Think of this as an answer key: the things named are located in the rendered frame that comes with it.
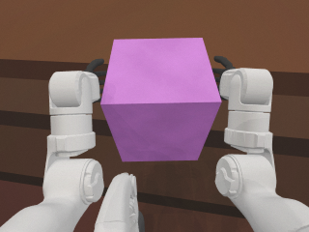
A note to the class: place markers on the left robot upper arm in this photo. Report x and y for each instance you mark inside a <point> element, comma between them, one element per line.
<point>70,186</point>

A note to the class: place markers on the right robot upper arm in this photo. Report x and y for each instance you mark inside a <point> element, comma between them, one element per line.
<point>250,183</point>

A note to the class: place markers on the robot left forearm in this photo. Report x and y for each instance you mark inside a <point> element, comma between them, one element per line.
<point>71,97</point>

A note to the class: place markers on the carton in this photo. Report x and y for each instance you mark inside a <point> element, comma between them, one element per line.
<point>159,98</point>

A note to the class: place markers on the robot left thigh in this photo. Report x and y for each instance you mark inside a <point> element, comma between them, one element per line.
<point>113,215</point>

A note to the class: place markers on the left robot shin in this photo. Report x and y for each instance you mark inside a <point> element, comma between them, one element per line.
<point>133,214</point>

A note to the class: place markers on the robot right forearm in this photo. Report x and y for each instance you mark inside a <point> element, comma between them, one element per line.
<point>249,95</point>

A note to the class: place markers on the left robot hand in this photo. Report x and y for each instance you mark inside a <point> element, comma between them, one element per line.
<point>91,67</point>

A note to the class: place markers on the right robot hand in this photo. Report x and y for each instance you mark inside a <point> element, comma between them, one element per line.
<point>228,66</point>

